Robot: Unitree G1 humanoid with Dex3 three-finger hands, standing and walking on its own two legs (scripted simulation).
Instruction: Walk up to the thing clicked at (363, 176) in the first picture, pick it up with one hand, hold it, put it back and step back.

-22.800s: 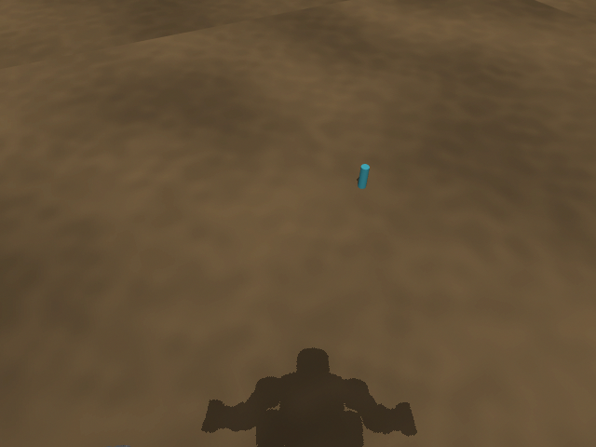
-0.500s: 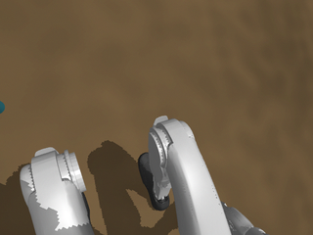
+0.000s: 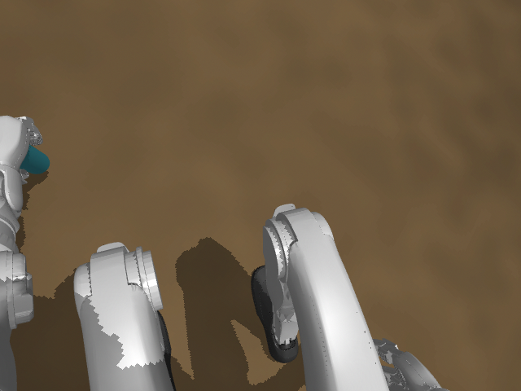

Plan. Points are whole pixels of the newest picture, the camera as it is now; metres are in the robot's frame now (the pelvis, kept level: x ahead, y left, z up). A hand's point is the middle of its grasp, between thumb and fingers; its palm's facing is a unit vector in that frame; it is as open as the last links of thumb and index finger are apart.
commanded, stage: settle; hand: left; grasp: from above
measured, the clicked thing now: (23, 156) +0.48 +0.30 -0.21
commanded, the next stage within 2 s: lift in 0.38 s
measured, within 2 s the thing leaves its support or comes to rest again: neither
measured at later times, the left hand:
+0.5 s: hand out of the picture +0.44 +0.30 -0.10, palm faces -0.42 -0.05 -0.91, open 6.9 cm
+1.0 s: hand out of the picture +0.40 +0.30 +0.02, palm faces -0.44 -0.10 -0.89, open 6.9 cm
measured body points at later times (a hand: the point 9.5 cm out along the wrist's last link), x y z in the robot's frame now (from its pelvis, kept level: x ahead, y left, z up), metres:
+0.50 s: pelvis -0.02 -0.01 +0.04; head +0.20 +0.06 +0.42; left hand +0.46 +0.30 -0.04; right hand +0.05 -0.29 -0.06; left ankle +0.06 +0.12 -0.29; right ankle +0.11 -0.13 -0.29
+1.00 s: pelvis -0.01 +0.00 +0.12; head +0.17 +0.05 +0.53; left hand +0.42 +0.31 +0.07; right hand +0.09 -0.27 +0.00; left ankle +0.06 +0.12 -0.29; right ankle +0.10 -0.13 -0.29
